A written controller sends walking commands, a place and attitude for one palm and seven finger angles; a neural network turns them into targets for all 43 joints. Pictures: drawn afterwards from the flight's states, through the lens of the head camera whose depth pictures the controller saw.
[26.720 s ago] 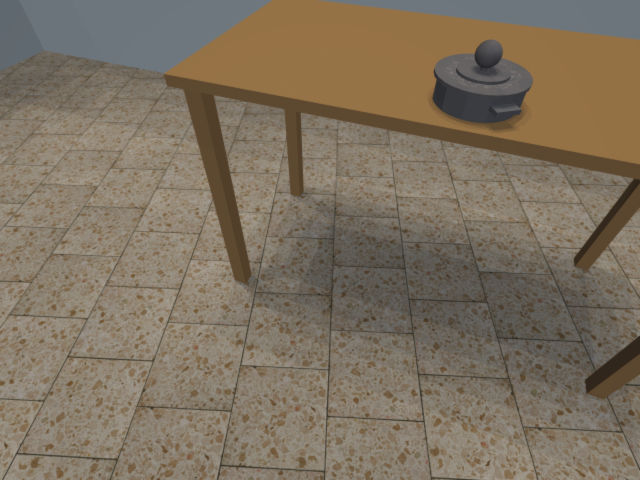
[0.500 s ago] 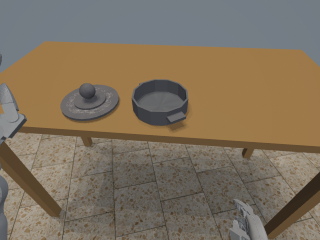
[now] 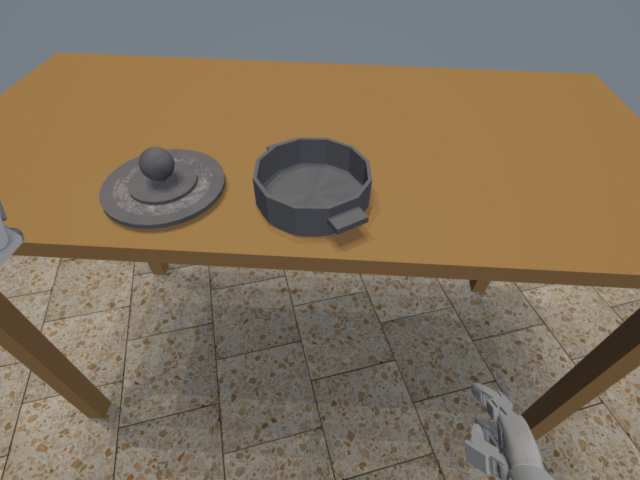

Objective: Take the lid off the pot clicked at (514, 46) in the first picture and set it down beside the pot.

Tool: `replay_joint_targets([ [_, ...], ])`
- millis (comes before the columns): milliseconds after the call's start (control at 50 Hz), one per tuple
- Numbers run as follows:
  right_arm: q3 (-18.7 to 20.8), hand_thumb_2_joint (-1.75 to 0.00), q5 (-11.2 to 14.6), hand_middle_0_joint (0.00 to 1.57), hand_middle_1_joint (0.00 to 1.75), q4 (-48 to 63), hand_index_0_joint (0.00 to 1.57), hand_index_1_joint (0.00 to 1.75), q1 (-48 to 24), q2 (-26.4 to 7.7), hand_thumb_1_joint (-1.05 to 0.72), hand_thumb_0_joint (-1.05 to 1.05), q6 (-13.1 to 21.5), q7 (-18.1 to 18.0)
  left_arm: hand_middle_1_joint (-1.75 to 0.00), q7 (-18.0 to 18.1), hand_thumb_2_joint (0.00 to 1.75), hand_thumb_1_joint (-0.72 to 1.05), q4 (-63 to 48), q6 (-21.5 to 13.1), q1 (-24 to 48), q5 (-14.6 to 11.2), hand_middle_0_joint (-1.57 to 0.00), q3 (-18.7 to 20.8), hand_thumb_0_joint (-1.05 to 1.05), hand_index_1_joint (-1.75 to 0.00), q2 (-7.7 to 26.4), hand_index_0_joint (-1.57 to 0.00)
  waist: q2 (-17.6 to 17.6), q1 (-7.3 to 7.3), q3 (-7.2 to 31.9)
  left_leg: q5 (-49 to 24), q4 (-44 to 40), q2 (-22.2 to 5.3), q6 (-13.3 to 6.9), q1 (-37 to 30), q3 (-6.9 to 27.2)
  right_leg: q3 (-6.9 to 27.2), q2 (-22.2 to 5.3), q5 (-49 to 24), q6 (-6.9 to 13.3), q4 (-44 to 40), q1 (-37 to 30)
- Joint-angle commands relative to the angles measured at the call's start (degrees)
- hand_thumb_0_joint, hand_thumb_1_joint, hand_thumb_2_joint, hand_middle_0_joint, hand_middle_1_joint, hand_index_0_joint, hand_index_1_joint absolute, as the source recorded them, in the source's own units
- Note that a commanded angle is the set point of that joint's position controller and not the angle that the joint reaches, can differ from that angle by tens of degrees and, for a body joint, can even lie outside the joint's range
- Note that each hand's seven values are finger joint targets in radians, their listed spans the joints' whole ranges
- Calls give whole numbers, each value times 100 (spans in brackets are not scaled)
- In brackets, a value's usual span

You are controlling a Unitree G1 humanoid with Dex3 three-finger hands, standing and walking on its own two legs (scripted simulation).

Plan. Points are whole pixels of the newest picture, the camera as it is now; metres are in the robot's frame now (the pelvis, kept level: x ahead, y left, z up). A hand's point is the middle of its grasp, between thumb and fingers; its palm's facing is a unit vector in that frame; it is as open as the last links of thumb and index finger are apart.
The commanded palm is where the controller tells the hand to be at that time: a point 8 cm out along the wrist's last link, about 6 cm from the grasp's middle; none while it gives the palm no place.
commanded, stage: step back with the hand held close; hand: left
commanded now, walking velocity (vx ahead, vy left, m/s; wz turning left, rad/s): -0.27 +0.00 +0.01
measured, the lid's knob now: (157, 163) +0.51 +0.31 +0.12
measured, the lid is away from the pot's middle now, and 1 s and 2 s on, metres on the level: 0.24 0.24 0.24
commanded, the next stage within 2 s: stop stepping back and stand still in 0.88 s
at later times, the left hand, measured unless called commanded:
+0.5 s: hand out of the picture +0.11 +0.24 +0.30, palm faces +0.58 -0.76 -0.30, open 7.4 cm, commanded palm +0.05 +0.29 +0.28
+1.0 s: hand out of the picture +0.02 +0.23 +0.30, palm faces +0.48 -0.81 -0.35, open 7.4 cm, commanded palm -0.04 +0.29 +0.28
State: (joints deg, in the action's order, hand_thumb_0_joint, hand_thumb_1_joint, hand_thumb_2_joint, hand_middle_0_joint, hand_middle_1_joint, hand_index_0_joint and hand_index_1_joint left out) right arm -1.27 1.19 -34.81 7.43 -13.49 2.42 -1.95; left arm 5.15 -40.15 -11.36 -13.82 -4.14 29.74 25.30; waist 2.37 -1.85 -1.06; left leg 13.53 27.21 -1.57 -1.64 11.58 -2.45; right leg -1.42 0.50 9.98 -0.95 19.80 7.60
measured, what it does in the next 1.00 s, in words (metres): walks backwards: right foot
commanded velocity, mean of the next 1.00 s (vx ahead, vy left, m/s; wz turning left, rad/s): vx -0.30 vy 0.00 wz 0.02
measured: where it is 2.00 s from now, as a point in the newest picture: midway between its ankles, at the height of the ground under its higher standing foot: outside the picture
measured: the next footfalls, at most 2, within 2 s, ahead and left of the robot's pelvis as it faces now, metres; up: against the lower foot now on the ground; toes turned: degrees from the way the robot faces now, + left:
right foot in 0.84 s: -0.19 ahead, -0.13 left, +0.00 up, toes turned -2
left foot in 1.02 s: -0.14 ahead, +0.12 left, +0.00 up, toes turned +0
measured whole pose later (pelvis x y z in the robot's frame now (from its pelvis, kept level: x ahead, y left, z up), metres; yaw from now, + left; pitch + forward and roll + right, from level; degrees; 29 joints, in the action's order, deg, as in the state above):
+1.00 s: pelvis -0.18 +0.02 -0.01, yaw -2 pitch +2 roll -1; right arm -0.1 1.3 -38.8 11.5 -11.1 6.1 -2.3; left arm 6.7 -41.8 -17.2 -13.3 -3.5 31.2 29.2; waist -1.9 0.0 3.7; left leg 12.2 47.1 -0.1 1.0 26.8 -2.4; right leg 0.1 -1.9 17.9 -2.3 29.3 12.8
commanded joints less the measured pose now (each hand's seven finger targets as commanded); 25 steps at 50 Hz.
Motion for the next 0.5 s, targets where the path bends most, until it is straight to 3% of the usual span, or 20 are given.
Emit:
replay_joint_targets([
  [0, 384, -90, 54, 20, 30, 1117, 20, 30, -464, -676, -90, 0, 84, -63, -30, 98, 90, 90, -1079, -234, -78, -62, -20, 616, 0, -30, 1181, -20, 98, 115, 1149, -2320, -206, -442, -109, -476, 426, 300, -439, -2039, 134, 266, 46],
  [60, 422, -90, 47, 20, 30, 1255, 20, 30, -442, -677, -90, 0, 18, -38, -30, 142, 90, 90, -1664, -316, -503, -81, -20, 1019, 0, -30, 1506, -20, 225, 58, 1516, -3084, -151, -568, -102, -465, 566, 211, -314, -1994, 97, 622, -45],
  [120, 456, -90, 56, 20, 30, 1359, 20, 30, -382, -656, -90, 0, 39, -8, -30, 160, 90, 90, -1952, -375, -873, -120, -20, 1120, 0, -30, 1451, -20, 457, 76, 1499, -2901, -318, -740, -114, -106, 656, 129, -191, -1248, 67, 943, 38],
  [180, 466, -90, 24, 20, 30, 1298, 20, 30, -296, -651, -90, 0, 156, -19, -30, 239, 90, 90, -2023, -454, -921, -160, -20, 1263, 0, -30, 1484, -20, 741, 112, 1340, -2097, -561, -899, -172, 388, 748, 96, -125, -351, 76, 1308, 110],
  [240, 487, -90, 38, 20, 30, 1178, 20, 30, -191, -678, -90, 0, 297, -52, -30, 341, 90, 90, -1660, -474, -453, -147, -20, 1291, 0, -30, 1404, -20, 971, 198, 867, -214, -774, -979, -212, 1370, 790, 143, -113, 116, 115, 1517, -30],
  [260, 471, -90, 45, 20, 30, 1139, 20, 30, -166, -666, -90, 0, 348, -75, -30, 365, 90, 90, -1557, -478, -276, -149, -20, 1251, 0, -30, 1377, -20, 908, 220, 775, 352, -777, -907, -201, 1549, 803, 184, -130, 16, 138, 1424, -41],
  [300, 474, -90, 91, 20, 30, 1066, 20, 30, -55, -670, -90, 0, 413, -117, -30, 404, 90, 90, -1051, -452, 60, -145, -20, 1162, 0, -30, 1308, -20, 404, 307, 484, 1292, -531, -729, -148, 1808, 753, 355, -266, 5, 179, 1074, 163],
  [340, 489, -90, 109, 20, 30, 1010, 20, 30, 40, -663, -90, 0, 448, -126, -30, 414, 90, 90, -724, -443, 377, -99, -20, 1015, 0, -30, 1276, -20, -277, 374, 235, 1763, 55, -390, -49, 1423, 650, 733, -540, 780, 297, 199, 1026],
  [380, 494, -90, 107, 20, 30, 904, 20, 30, 73, -653, -90, 0, 477, -147, -30, 433, 90, 90, -576, -453, 609, -36, -20, 826, 0, -30, 1263, -20, -614, 406, 122, 1529, 819, -164, 35, 690, 513, 1047, -876, 1620, 426, -493, 1994],
  [420, 467, -90, 79, 20, 30, 833, 20, 30, 96, -611, -90, 0, 476, -137, -30, 435, 90, 90, -479, -442, 600, -6, -20, 700, 0, -30, 1228, -20, -892, 413, 219, 1170, 1567, -19, 42, 109, 436, 1091, -1236, 1902, 535, -775, 2613],
  [440, 450, -90, 86, 20, 30, 839, 20, 30, 52, -600, -90, 0, 468, -121, -30, 426, 90, 90, -518, -416, 578, 7, -20, 626, 0, -30, 1190, -20, -880, 420, 256, 1039, 1629, -15, 17, 6, 437, 1012, -1307, 1789, 564, -738, 2687],
  [480, 411, -90, 76, 20, 30, 962, 20, 30, -9, -624, -90, 0, 473, -144, -30, 428, 90, 90, -636, -438, 435, 11, -20, 645, 0, -30, 1218, -20, -599, 397, 339, 1113, 950, -161, -61, 230, 652, 709, -1070, 1530, 464, -324, 2400],
])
